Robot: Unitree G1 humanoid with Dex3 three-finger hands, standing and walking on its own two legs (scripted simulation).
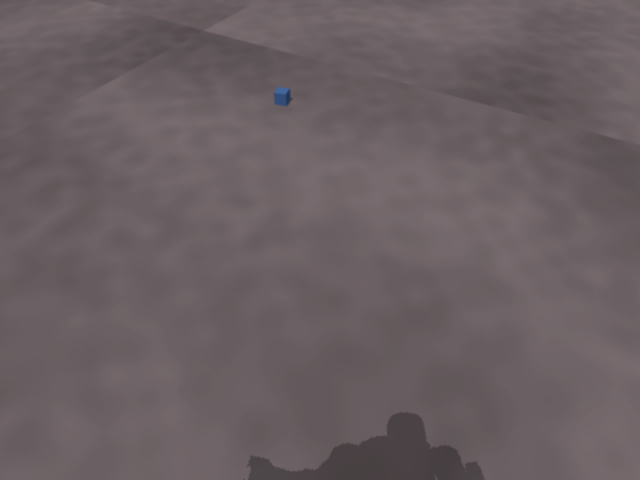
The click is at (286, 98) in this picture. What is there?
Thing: cube
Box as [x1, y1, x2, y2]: [274, 87, 289, 105]
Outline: 278,87 274,92 275,103 286,105 289,100 289,89
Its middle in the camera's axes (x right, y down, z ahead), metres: -0.22 -0.83 +2.34
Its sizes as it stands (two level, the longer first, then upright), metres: 0.074 0.074 0.074
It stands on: the floor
